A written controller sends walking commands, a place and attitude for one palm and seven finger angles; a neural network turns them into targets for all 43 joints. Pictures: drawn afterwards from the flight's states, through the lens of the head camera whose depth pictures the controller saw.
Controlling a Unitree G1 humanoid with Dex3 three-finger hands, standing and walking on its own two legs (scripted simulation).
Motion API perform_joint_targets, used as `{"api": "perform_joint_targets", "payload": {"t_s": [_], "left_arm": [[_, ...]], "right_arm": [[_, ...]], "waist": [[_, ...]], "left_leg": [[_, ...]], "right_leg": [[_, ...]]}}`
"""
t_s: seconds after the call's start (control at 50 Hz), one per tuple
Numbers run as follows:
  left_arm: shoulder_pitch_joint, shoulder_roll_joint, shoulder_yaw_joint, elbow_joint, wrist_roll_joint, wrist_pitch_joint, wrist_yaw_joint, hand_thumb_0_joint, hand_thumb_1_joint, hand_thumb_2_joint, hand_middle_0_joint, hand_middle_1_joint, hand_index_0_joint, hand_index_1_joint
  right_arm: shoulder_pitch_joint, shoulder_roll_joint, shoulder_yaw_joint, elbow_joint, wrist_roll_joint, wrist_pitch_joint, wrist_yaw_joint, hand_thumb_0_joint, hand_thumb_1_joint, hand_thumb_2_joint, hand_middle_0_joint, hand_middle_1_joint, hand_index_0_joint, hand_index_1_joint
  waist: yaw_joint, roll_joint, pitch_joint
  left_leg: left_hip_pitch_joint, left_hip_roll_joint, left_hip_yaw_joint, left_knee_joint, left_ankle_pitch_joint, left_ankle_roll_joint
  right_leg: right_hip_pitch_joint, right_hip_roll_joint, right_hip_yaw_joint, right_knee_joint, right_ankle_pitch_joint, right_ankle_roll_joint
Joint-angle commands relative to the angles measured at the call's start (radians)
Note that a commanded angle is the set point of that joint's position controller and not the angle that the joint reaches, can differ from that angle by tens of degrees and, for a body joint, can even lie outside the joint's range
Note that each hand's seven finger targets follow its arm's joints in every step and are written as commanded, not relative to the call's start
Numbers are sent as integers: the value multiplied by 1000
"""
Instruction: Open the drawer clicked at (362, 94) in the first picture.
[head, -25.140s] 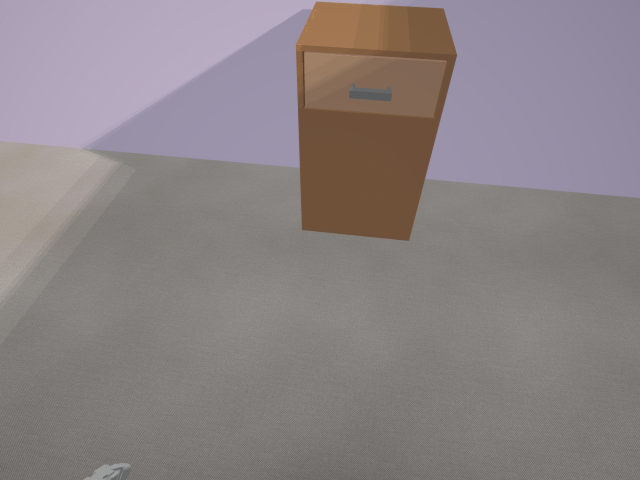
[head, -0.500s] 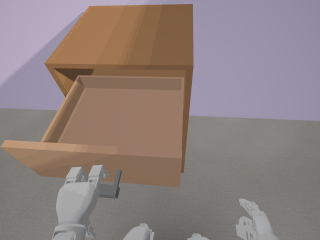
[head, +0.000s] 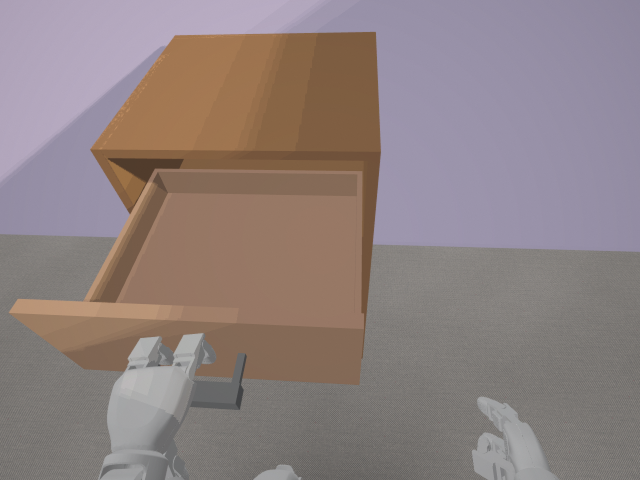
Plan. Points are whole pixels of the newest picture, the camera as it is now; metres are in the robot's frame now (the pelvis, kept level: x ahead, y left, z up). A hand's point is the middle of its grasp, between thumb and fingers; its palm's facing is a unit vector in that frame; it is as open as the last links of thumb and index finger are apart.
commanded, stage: lift the hand off the handle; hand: left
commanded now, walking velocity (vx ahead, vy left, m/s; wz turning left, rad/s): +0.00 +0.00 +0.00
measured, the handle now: (194, 376) +0.25 +0.19 -0.02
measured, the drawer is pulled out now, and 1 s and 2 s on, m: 0.29 0.29 0.29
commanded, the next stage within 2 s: draw the hand back to the body in 1.84 s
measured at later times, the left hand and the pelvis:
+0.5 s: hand (162, 400) +0.21 +0.20 +0.03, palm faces +0.02 -0.14 -0.99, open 13.7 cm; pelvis +0.01 +0.00 +0.02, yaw +0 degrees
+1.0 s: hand (153, 387) +0.21 +0.20 +0.06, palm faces +0.05 -0.16 -0.99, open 13.7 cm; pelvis +0.02 +0.00 +0.02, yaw -1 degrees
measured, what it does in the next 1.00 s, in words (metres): stands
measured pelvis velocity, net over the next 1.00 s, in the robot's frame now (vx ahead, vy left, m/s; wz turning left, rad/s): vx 0.02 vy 0.00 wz -0.02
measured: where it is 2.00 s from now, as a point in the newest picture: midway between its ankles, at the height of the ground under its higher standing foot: outside the picture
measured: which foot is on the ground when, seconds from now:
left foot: down 0.00-1.00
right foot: down 0.00-1.00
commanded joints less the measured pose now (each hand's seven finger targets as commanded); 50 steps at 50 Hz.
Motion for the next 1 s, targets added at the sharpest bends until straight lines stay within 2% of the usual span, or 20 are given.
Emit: {"api": "perform_joint_targets", "payload": {"t_s": [0.0, 0.1, 0.22, 0.24, 0.38, 0.4, 0.46, 0.48, 0.5, 0.52, 0.56, 0.58, 0.6, 0.66, 0.68, 0.7, 0.76, 0.82, 0.96, 0.98], "left_arm": [[-29, 113, 99, -252, 0, 10, 53, 0, -500, 300, -300, -1200, -300, -1200], [-32, 82, 45, -278, 0, 34, 26, 0, -500, 300, -300, -1200, -300, -1200], [-18, 104, 61, -309, -5, 28, -4, 0, -500, 300, -300, -1200, -300, -1200], [-4, 130, 91, -314, -9, 27, -6, 0, -500, 300, -300, -1200, -300, -1200], [-5, 120, 83, -337, -21, 22, -34, 0, -500, 300, -300, -1200, -300, -1200], [-8, 126, 88, -358, -18, 21, -37, 0, -500, 300, -300, -1200, -300, -1200], [15, 138, 99, -380, -29, 16, -50, 0, -500, 300, -300, -1200, -300, -1200], [34, 124, 87, -381, -36, 13, -55, 0, -500, 300, -300, -1200, -300, -1200], [20, 135, 94, -400, -31, 10, -57, 0, -500, 300, -300, -1200, -300, -1200], [11, 117, 75, -404, -35, 10, -60, 0, -500, 300, -300, -1200, -300, -1200], [20, 142, 103, -404, -32, 12, -63, 0, -500, 300, -300, -1200, -300, -1200], [28, 129, 92, -400, -38, 11, -66, 0, -500, 300, -300, -1200, -300, -1200], [22, 153, 115, -414, -34, 10, -66, 0, -500, 300, -300, -1200, -300, -1200], [13, 138, 97, -446, -33, 14, -71, 0, -500, 300, -300, -1200, -300, -1200], [26, 118, 77, -454, -47, 12, -76, 0, -500, 300, -300, -1200, -300, -1200], [27, 147, 102, -472, -44, 11, -78, 0, -500, 300, -300, -1200, -300, -1200], [57, 164, 122, -478, -53, 12, -83, 0, -500, 300, -300, -1200, -300, -1200], [56, 145, 108, -474, -57, 12, -90, 0, -500, 300, -300, -1200, -300, -1200], [91, 165, 121, -525, -72, 22, -117, 0, -500, 300, -300, -1200, -300, -1200], [114, 160, 121, -522, -83, 20, -120, 0, -500, 300, -300, -1200, -300, -1200]], "right_arm": [[-113, -91, -34, -181, 3, -40, 17, 0, -900, -900, 200, 300, 200, 300], [-121, -92, -29, -198, 9, -33, 29, 0, -900, -900, 200, 300, 200, 300], [-120, -85, -23, -203, 15, -36, 27, 0, -900, -900, 200, 300, 200, 300], [-125, -88, -22, -205, 16, -37, 25, 0, -900, -900, 200, 300, 200, 300], [-125, -82, -19, -206, 18, -39, 29, 0, -900, -900, 200, 300, 200, 300], [-126, -83, -17, -211, 12, -40, 32, 0, -900, -900, 200, 300, 200, 300], [-130, -83, -16, -212, 13, -43, 34, 0, -900, -900, 200, 300, 200, 300], [-125, -80, -19, -215, 20, -44, 31, 0, -900, -900, 200, 300, 200, 300], [-126, -83, -16, -217, 13, -43, 35, 0, -900, -900, 200, 300, 200, 300], [-125, -80, -18, -214, 16, -42, 35, 0, -900, -900, 200, 300, 200, 300], [-126, -84, -15, -217, 11, -42, 37, 0, -900, -900, 200, 300, 200, 300], [-125, -81, -18, -217, 19, -43, 33, 0, -900, -900, 200, 300, 200, 300], [-122, -84, -17, -217, 13, -44, 35, 0, -900, -900, 200, 300, 200, 300], [-125, -84, -17, -221, 11, -43, 41, 0, -900, -900, 200, 300, 200, 300], [-124, -80, -21, -222, 20, -45, 39, 0, -900, -900, 200, 300, 200, 300], [-123, -84, -21, -224, 16, -46, 41, 0, -900, -900, 200, 300, 200, 300], [-127, -83, -16, -227, 14, -46, 41, 0, -900, -900, 200, 300, 200, 300], [-131, -82, -17, -222, 21, -46, 42, 0, -900, -900, 200, 300, 200, 300], [-131, -83, -16, -229, 22, -48, 49, 0, -900, -900, 200, 300, 200, 300], [-136, -79, -16, -233, 31, -50, 45, 0, -900, -900, 200, 300, 200, 300]], "waist": [[4, -47, -184], [-1, -66, -150], [5, -68, -129], [14, -56, -134], [6, -58, -96], [13, -62, -127], [16, -63, -132], [12, -48, -100], [18, -46, -126], [8, -48, -110], [16, -66, -116], [10, -54, -81], [20, -72, -112], [22, -37, -129], [14, -32, -103], [27, -30, -131], [26, -70, -131], [18, -49, -78], [34, -61, -118], [28, -65, -76]], "left_leg": [[231, -21, 3, -120, 208, 34], [247, -18, -1, -148, 202, 36], [274, -19, 2, -170, 215, 38], [280, -18, 2, -177, 223, 37], [293, -16, 2, -193, 217, 38], [303, -15, 5, -189, 226, 36], [319, -13, 5, -194, 236, 36], [312, -15, 3, -204, 232, 38], [326, -13, 3, -199, 244, 36], [326, -13, 3, -203, 242, 38], [326, -11, 3, -203, 239, 34], [319, -11, 2, -214, 228, 38], [322, -11, 5, -209, 236, 36], [349, -9, 4, -213, 256, 33], [347, -8, 0, -222, 255, 37], [355, -8, 2, -217, 261, 35], [354, -10, 5, -218, 274, 36], [345, -9, 3, -236, 258, 35], [380, -5, 6, -245, 287, 35], [370, -5, 6, -255, 277, 38]], "right_leg": [[38, -14, 35, -199, 272, 2], [44, -18, 28, -218, 258, 6], [82, -20, 33, -239, 287, 6], [97, -18, 40, -246, 295, 2], [109, -19, 47, -267, 305, 6], [111, -22, 50, -267, 308, 7], [121, -22, 63, -274, 319, 6], [132, -22, 44, -276, 321, 5], [122, -22, 54, -276, 318, 4], [126, -23, 47, -279, 322, 5], [123, -22, 61, -284, 315, 6], [130, -23, 46, -288, 316, 6], [133, -25, 55, -288, 323, 7], [132, -23, 61, -286, 321, 1], [146, -25, 41, -288, 331, 2], [144, -24, 54, -291, 329, 2], [164, -27, 69, -298, 371, 5], [164, -30, 56, -307, 357, 6], [193, -30, 72, -322, 384, 6], [207, -34, 67, -330, 394, 7]]}}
